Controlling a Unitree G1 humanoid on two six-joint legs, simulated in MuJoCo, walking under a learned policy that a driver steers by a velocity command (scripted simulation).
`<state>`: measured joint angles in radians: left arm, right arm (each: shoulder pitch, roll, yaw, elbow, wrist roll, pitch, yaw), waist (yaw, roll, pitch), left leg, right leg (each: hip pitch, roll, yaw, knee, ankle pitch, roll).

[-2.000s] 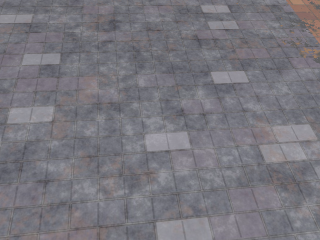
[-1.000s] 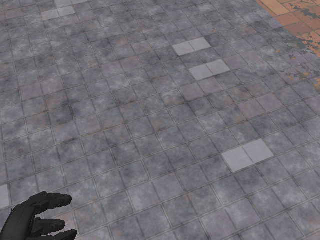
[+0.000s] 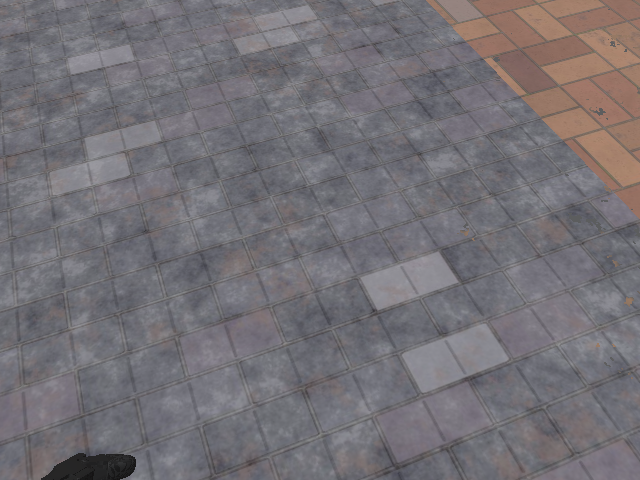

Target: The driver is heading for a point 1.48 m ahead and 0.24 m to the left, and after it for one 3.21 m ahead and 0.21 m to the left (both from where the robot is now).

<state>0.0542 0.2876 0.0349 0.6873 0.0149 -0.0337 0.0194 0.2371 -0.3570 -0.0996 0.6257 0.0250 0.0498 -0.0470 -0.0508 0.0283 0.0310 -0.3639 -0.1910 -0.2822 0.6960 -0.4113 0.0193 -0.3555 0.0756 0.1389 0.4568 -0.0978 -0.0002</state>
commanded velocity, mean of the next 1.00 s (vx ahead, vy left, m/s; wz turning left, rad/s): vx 0.01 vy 0.00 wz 0.44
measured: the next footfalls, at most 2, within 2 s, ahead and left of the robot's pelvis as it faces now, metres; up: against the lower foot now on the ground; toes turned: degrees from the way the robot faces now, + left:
left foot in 0.42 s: +0.02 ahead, +0.15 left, +0.00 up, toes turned +28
right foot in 0.88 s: +0.13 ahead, -0.04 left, +0.00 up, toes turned +24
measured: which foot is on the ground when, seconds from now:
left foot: up 0.00-0.40, down 0.42-0.90, up 0.92-1.00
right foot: down 0.00-0.42, up 0.44-0.86, down 0.88-1.00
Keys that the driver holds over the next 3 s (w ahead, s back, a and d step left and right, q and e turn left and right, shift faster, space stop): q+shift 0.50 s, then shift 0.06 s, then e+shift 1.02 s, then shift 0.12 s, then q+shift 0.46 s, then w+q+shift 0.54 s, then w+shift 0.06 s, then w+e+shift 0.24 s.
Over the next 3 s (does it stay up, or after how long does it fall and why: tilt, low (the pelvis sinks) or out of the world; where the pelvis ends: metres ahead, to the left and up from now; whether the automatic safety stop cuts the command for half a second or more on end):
stays up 0.54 0.21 0.01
